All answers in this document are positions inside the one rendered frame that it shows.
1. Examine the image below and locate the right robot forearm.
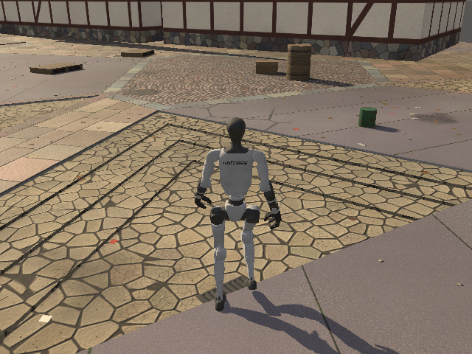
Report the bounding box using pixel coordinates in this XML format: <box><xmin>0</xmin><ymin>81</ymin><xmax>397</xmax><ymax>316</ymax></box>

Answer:
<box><xmin>264</xmin><ymin>181</ymin><xmax>280</xmax><ymax>214</ymax></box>

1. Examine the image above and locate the robot right hand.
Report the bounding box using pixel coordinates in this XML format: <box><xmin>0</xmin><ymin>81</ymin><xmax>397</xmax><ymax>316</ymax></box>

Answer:
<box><xmin>264</xmin><ymin>211</ymin><xmax>282</xmax><ymax>229</ymax></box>

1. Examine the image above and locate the left robot upper arm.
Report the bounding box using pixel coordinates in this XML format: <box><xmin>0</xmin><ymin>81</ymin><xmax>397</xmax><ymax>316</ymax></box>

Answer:
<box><xmin>199</xmin><ymin>149</ymin><xmax>221</xmax><ymax>189</ymax></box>

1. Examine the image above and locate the right robot upper arm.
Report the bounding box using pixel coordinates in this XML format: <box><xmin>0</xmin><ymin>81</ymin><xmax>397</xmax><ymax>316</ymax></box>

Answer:
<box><xmin>251</xmin><ymin>150</ymin><xmax>271</xmax><ymax>192</ymax></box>

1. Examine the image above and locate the robot left hand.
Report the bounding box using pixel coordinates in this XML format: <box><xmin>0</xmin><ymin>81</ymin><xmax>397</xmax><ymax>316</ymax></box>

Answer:
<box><xmin>195</xmin><ymin>196</ymin><xmax>212</xmax><ymax>209</ymax></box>

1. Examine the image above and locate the left robot thigh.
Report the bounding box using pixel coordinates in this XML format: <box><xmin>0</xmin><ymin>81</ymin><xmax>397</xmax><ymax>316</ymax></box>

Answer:
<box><xmin>210</xmin><ymin>206</ymin><xmax>226</xmax><ymax>261</ymax></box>

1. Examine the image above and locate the humanoid robot torso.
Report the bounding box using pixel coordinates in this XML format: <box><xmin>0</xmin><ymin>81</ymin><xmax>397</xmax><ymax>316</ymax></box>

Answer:
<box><xmin>219</xmin><ymin>146</ymin><xmax>253</xmax><ymax>221</ymax></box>

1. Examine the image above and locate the left robot forearm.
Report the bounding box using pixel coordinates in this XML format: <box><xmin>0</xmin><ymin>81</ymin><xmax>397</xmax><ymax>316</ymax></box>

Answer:
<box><xmin>195</xmin><ymin>177</ymin><xmax>207</xmax><ymax>199</ymax></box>

